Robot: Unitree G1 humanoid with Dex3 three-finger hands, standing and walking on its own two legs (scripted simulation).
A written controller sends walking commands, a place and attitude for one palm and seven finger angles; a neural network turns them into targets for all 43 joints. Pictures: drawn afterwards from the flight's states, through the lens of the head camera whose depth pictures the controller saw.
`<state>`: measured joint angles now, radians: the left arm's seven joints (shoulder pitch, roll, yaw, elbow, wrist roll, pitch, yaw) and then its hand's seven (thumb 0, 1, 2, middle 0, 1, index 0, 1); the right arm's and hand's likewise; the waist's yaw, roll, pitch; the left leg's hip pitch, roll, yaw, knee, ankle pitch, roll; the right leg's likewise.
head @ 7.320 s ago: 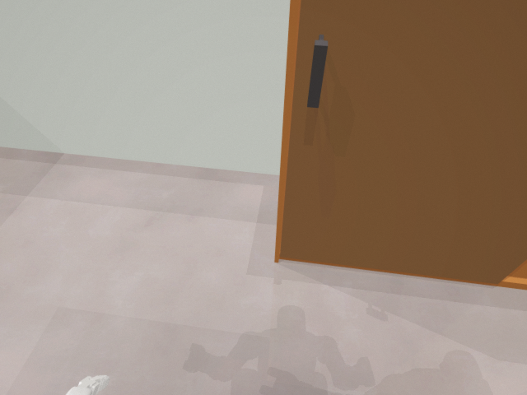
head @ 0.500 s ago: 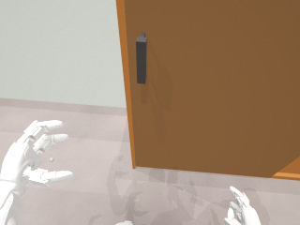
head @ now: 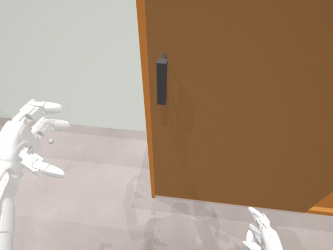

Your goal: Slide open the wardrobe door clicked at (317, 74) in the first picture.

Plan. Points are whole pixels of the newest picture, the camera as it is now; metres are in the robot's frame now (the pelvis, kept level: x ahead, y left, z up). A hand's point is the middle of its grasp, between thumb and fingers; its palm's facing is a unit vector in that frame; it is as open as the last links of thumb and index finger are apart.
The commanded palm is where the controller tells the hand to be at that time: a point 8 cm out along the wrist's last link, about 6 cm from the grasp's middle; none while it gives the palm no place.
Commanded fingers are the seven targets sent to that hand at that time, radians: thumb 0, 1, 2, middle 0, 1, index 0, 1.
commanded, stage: raise the hand with hooked fingers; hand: left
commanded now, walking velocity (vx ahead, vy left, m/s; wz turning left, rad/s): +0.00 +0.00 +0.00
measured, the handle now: (162, 79) +0.56 +0.08 +0.14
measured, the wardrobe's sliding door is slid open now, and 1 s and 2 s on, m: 0.00 0.00 0.00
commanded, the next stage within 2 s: move the hooked fingers beside the handle in 0.54 s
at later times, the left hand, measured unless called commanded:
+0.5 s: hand (72, 136) +0.29 +0.24 +0.16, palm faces +0.06 -1.00 -0.06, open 14.0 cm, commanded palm +0.26 +0.28 +0.17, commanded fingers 0.00 -0.50 0.30 -0.30 -1.20 -0.30 -1.20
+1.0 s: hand (93, 122) +0.33 +0.21 +0.16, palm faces +0.00 -1.00 -0.02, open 14.0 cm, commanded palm +0.31 +0.26 +0.16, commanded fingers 0.00 -0.50 0.30 -0.30 -1.20 -0.30 -1.20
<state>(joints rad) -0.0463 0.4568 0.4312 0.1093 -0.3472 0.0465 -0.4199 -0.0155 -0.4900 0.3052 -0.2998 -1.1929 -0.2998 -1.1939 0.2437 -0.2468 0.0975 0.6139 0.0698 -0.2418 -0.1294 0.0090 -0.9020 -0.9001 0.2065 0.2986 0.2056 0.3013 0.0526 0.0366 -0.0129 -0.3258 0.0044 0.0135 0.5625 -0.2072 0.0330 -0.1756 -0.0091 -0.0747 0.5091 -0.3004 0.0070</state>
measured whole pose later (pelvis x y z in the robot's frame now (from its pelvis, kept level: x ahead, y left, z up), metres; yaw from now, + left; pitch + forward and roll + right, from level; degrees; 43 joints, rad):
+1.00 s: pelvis +0.01 -0.02 +0.00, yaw -1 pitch -1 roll -1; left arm -0.20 0.39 0.35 0.24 -0.32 0.08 -0.37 -0.02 -0.50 0.30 -0.30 -1.20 -0.30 -1.20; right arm 0.23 -0.26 0.07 0.62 0.08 -0.19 -0.12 0.01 -0.90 -0.90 0.20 0.30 0.20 0.30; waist 0.03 0.05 -0.03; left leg -0.31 0.02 0.02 0.54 -0.22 0.00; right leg -0.19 0.01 -0.06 0.52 -0.32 -0.02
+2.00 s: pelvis +0.02 -0.02 +0.00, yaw -2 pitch +4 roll -1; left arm -0.66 0.37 0.29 0.77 -0.20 -0.04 -0.21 -0.02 -0.50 0.30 -0.30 -1.20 -0.30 -1.20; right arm 0.32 -0.27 0.02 0.69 0.06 -0.06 -0.09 0.01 -0.91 -0.90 0.20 0.30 0.20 0.30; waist -0.05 0.03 -0.05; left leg -0.41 0.03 0.04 0.58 -0.24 0.01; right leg -0.29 0.01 -0.04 0.56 -0.34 -0.02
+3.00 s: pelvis +0.03 -0.02 -0.01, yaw -3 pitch +8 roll -1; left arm -0.81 0.39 0.31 0.98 -0.15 -0.14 -0.18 -0.02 -0.50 0.30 -0.30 -1.20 -0.30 -1.20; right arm 0.33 -0.26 0.03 0.67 0.05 -0.02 -0.06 0.00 -0.91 -0.90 0.21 0.30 0.20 0.30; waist -0.08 0.02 -0.07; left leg -0.51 0.04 0.04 0.66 -0.28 0.01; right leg -0.39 0.02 -0.04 0.62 -0.37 -0.01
